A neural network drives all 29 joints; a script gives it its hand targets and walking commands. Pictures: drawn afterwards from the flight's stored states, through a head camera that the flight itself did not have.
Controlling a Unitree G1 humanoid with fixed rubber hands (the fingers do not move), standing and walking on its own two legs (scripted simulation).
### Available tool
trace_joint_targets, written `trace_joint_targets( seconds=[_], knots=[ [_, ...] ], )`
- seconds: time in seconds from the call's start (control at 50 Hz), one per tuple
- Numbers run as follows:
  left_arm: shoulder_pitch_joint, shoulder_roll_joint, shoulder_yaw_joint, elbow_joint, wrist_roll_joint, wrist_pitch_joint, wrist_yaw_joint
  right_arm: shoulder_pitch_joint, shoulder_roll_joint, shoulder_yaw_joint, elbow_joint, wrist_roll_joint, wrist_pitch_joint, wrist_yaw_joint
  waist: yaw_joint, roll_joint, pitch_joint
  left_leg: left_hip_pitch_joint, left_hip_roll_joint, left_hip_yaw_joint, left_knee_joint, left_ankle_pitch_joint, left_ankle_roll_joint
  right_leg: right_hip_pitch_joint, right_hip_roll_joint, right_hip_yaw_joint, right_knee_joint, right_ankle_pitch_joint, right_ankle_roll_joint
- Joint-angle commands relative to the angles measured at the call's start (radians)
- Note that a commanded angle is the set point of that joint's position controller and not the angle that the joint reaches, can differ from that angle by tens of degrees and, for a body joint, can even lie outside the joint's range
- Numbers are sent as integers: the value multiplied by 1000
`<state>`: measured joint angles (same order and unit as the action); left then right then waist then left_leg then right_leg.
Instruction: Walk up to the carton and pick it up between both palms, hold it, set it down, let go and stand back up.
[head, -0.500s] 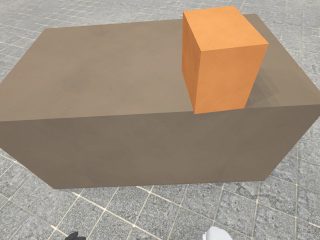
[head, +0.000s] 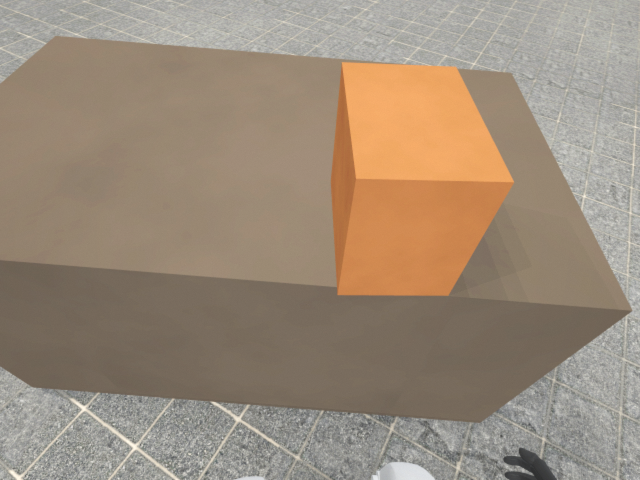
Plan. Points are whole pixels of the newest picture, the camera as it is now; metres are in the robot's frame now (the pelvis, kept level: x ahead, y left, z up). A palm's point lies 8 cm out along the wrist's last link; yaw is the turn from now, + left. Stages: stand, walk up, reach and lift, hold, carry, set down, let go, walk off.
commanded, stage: walk up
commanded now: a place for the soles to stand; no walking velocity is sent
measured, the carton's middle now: (396, 181) +0.53 -0.09 +0.06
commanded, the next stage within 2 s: none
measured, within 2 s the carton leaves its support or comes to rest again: neither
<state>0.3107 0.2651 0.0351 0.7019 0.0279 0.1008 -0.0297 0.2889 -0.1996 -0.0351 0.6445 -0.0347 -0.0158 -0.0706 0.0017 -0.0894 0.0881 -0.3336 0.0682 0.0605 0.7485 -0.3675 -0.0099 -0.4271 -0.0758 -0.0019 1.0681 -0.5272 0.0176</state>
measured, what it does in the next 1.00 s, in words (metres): steps on the spot: right foot, then left foot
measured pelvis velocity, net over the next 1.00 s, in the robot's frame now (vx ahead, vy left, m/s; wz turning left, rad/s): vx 0.00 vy -0.04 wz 0.08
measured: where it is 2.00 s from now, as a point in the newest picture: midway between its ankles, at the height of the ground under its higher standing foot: outside the picture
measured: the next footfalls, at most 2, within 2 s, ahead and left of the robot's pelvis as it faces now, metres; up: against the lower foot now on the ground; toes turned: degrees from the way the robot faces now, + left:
right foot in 0.08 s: +0.09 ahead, -0.19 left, +0.00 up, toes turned -1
left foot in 0.30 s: +0.03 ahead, +0.07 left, +0.00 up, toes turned +6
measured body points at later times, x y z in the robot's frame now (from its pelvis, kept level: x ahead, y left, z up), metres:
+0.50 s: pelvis +0.02 -0.07 +0.01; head +0.07 -0.07 +0.46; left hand +0.12 +0.21 -0.10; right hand +0.17 -0.33 -0.11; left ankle -0.01 +0.07 -0.71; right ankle +0.04 -0.19 -0.71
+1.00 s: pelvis +0.00 -0.04 +0.02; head +0.04 -0.05 +0.46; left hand +0.04 +0.24 -0.10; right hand +0.13 -0.29 -0.11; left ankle -0.01 +0.07 -0.71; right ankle +0.04 -0.19 -0.71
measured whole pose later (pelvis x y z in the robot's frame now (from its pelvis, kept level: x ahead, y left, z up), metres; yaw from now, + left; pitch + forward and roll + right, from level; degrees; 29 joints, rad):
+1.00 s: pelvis +0.00 -0.04 +0.02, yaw +5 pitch +0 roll -1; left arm 0.37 0.27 0.03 0.71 0.00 0.01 0.01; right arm 0.24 -0.28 -0.01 0.72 -0.01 0.06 0.04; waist 0.00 0.05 0.08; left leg -0.27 0.01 0.02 0.62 -0.34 0.01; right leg -0.30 -0.07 -0.04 0.58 -0.26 0.05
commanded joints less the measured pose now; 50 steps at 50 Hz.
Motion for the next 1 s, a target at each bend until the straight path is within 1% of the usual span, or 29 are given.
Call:
trace_joint_targets(
  seconds=[0.0, 0.02, 0.04, 0.06, 0.08, 0.1, 0.16, 0.22, 0.28, 0.32, 0.34, 0.36, 0.4, 0.42, 0.46, 0.52, 0.54, 0.58, 0.62, 0.64, 0.7, 0.72, 0.76, 0.82, 0.88, 0.9, 0.92, 0.96, 0.98],
  knots=[
    [162, 74, 29, -59, -34, -105, 18, -76, -268, -61, -79, 9, 2, 42, 60, 268, -82, -28, 70, -85, -61, 450, 159, 245, 56, -108, -555, 354, -4],
    [137, 134, 50, -54, -23, -121, 22, -65, -236, -54, -76, 28, 13, 52, 57, 148, -96, -58, 61, -59, 4, 450, 110, 335, 20, -75, -557, 548, -20],
    [132, 209, 68, -69, -20, -124, 27, -18, -206, -42, -80, 47, 22, 60, 59, -5, -136, -116, 17, -23, 63, 296, 58, 379, -58, 42, -550, 708, -53],
    [134, 271, 79, -104, -19, -121, 35, -40, -161, -21, -93, 41, 31, 62, 52, -93, -137, -105, -36, 6, 155, 46, -3, 294, -191, 241, -659, 695, -117],
    [52, 276, 80, -122, -28, -113, 41, -29, -168, -38, -72, 41, 49, 64, 33, -46, -113, -46, -45, -34, 163, -161, -10, 164, -291, 347, -686, 549, -211],
    [-33, 260, 79, -147, -32, -110, 43, -16, -172, -34, -61, 39, 56, 54, 27, -107, -87, 13, -40, -71, 184, -190, 5, 22, -313, 380, -710, 382, -256],
    [-74, 230, 62, -155, -21, -100, 40, -21, -188, -44, -28, 29, 36, 59, -3, -109, -53, -18, -31, -56, 83, -136, 13, 101, -205, 196, -658, 415, -170],
    [-54, 242, 59, -144, -25, -109, 43, -22, -175, -37, -34, 28, 17, 65, -6, -173, -115, 37, -18, -74, -99, 109, 5, 236, -163, 91, -494, 956, -138],
    [2, 198, 42, -151, -36, -104, 48, -32, -230, -39, -30, 13, 11, 64, 2, -68, -219, 175, 37, -149, -112, 494, 53, 213, -136, 59, -416, 906, -104],
    [5, 161, 32, -174, -40, -105, 54, -42, -302, -65, -38, 19, 21, 77, 15, 126, -280, 232, 62, -133, -91, 744, 100, 213, -71, 0, -427, 686, -72],
    [8, 160, 26, -157, -40, -109, 58, -64, -288, -63, -28, 25, 32, 82, 35, 43, -232, 190, 52, -128, -74, 664, 85, 244, -75, -22, -463, 777, -64],
    [4, 188, 36, -153, -33, -109, 65, -78, -248, -56, -47, 27, 40, 87, 12, 98, -229, 175, 19, -99, -68, 552, 62, 254, -99, 16, -472, 836, -81],
    [21, 234, 56, -137, -26, -98, 70, -53, -238, -47, -59, 23, 54, 92, 8, 126, -205, 93, -1, -79, -28, 491, 36, 301, -174, 104, -501, 754, -134],
    [48, 251, 57, -132, -27, -93, 68, -72, -200, -32, -56, 24, 55, 90, 24, 76, -212, 72, -17, -79, 5, 379, 24, 315, -223, 132, -564, 717, -172],
    [-19, 265, 58, -140, -17, -85, 70, -39, -184, -21, -52, 19, 57, 88, -9, 42, -137, 83, -23, -90, -19, 247, 28, 197, -242, 129, -599, 624, -193],
    [-84, 264, 50, -145, -21, -84, 68, -15, -203, -29, -35, 26, 59, 101, -47, 32, -95, 145, -14, -110, -105, 239, 39, 77, -162, 54, -613, 409, -132],
    [-79, 234, 52, -143, -19, -85, 64, -19, -246, -42, -41, 18, 51, 104, -40, 57, -73, 129, 24, -146, -172, 347, 55, 91, -130, 28, -569, 333, -103],
    [-71, 214, 45, -152, -23, -83, 52, -30, -271, -48, -33, 22, 44, 99, -26, 99, -77, 42, 70, -234, -266, 243, 111, 141, -51, -26, -501, 201, -48],
    [-29, 181, 36, -134, -37, -91, 50, -86, -305, -53, -49, 31, 43, 95, -25, 245, -73, -49, 109, -296, -329, 231, 161, 219, 30, -60, -438, 192, -25],
    [-21, 168, 37, -130, -37, -93, 50, -131, -297, -46, -61, 37, 45, 95, 0, 261, -35, -64, 98, -281, -337, 209, 170, 204, 36, -47, -455, 170, -22],
    [28, 181, 47, -117, -32, -110, 49, -130, -254, -30, -62, 32, 52, 95, 1, 171, -50, -81, 74, -219, -354, -23, 132, 231, 12, -32, -500, 230, -29],
    [59, 182, 42, -100, -23, -108, 49, -138, -230, -17, -62, 33, 53, 98, 17, 209, -49, -96, 61, -214, -373, -124, 118, 230, 3, 4, -547, 179, -31],
    [37, 193, 54, -121, -22, -115, 52, -109, -236, -22, -50, 33, 56, 96, 4, 128, 20, -103, 40, -227, -351, -218, 88, 149, -52, 61, -618, 79, -49],
    [4, 205, 57, -126, -23, -124, 48, -82, -239, -22, -45, 33, 47, 101, -27, 49, -57, 13, 42, -197, -321, -58, 70, 102, -68, 76, -624, 149, -53],
    [30, 171, 43, -120, -29, -134, 50, -70, -268, -39, -19, 24, 33, 105, -23, 155, -103, 50, 34, -207, -320, 14, 77, 156, -34, 20, -574, 275, -40],
    [60, 160, 51, -120, -30, -134, 50, -85, -282, -38, -38, 28, 37, 98, -15, 107, -106, 59, 72, -226, -322, 147, 81, 149, -12, 10, -564, 312, -38],
    [71, 174, 46, -112, -25, -137, 55, -101, -247, -30, -40, 33, 35, 100, -10, 126, -124, 70, 56, -196, -310, 120, 88, 182, -30, 16, -570, 356, -39],
    [75, 201, 52, -102, -24, -140, 55, -92, -241, -29, -42, 28, 32, 101, 4, -12, -127, 84, 40, -169, -255, 238, 85, 195, -40, 22, -569, 484, -28],
    [81, 188, 44, -100, -23, -137, 53, -35, -222, -14, -24, 25, 27, 101, -16, 52, -172, 113, 27, -148, -239, 248, 71, 193, -64, 41, -574, 496, -47]
  ],
)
